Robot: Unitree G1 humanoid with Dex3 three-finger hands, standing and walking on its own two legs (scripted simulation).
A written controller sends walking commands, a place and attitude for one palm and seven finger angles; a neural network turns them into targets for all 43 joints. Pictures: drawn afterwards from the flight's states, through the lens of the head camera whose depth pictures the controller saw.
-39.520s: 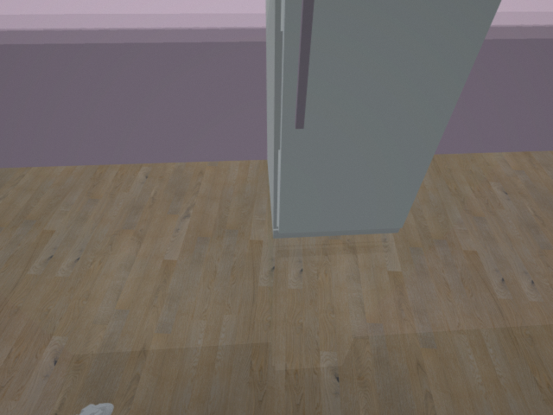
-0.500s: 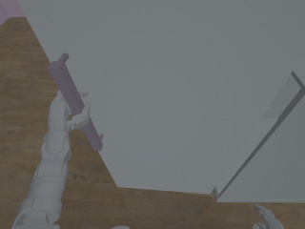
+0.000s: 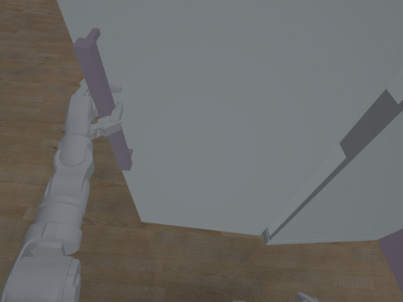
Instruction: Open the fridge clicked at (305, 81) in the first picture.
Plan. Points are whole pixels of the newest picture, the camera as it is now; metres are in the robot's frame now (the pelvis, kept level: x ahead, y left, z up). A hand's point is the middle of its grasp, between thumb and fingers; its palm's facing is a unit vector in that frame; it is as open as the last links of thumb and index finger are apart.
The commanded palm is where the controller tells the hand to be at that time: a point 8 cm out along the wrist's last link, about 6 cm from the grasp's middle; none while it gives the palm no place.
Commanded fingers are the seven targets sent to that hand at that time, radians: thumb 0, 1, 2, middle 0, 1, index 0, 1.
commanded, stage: stop walking and hold the door back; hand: left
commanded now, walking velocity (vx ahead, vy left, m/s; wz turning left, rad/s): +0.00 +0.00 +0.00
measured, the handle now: (114, 114) +0.46 +0.21 +0.08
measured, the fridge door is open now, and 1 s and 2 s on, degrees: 81 81 80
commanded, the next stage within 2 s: loosen the grip on the handle in 0.24 s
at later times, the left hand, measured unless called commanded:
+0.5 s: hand (111, 112) +0.44 +0.20 +0.11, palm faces +0.14 -0.98 -0.10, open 6.7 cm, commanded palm +0.39 +0.25 +0.10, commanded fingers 0.00 -0.19 0.38 -0.45 -1.40 -0.45 -1.40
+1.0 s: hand (109, 121) +0.43 +0.21 +0.09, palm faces +0.20 -0.97 -0.14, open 14.2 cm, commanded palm +0.39 +0.26 +0.10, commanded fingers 0.00 -0.55 0.20 -0.25 -1.15 -0.25 -1.15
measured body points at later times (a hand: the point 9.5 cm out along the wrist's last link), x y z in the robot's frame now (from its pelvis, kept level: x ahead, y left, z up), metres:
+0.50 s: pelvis +0.01 +0.01 -0.01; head +0.02 +0.03 +0.44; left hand +0.42 +0.26 +0.12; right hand +0.14 -0.25 -0.09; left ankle +0.04 +0.12 -0.74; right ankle +0.02 -0.11 -0.74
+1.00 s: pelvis +0.01 +0.01 -0.02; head +0.04 +0.01 +0.43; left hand +0.41 +0.26 +0.10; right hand +0.10 -0.26 -0.12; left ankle +0.04 +0.12 -0.74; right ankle +0.02 -0.11 -0.74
